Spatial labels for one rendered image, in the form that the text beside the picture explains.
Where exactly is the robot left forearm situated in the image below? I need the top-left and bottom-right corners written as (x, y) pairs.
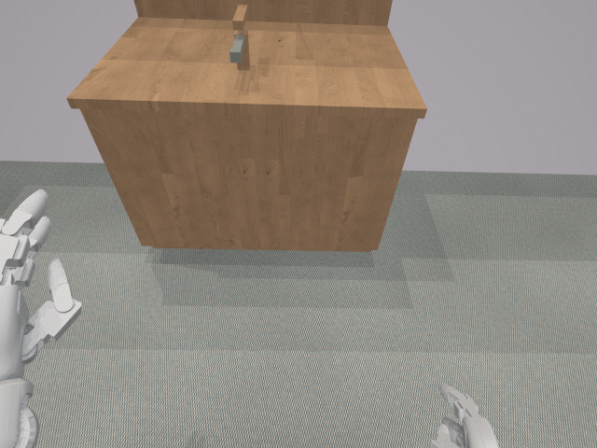
top-left (0, 378), bottom-right (40, 448)

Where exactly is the robot left hand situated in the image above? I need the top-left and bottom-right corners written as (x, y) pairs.
top-left (0, 189), bottom-right (81, 381)

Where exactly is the tap lever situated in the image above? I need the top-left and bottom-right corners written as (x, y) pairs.
top-left (229, 35), bottom-right (245, 63)

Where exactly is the robot right hand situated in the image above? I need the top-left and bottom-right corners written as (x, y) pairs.
top-left (431, 385), bottom-right (500, 448)

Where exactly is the counter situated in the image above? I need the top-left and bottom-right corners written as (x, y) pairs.
top-left (66, 0), bottom-right (427, 252)

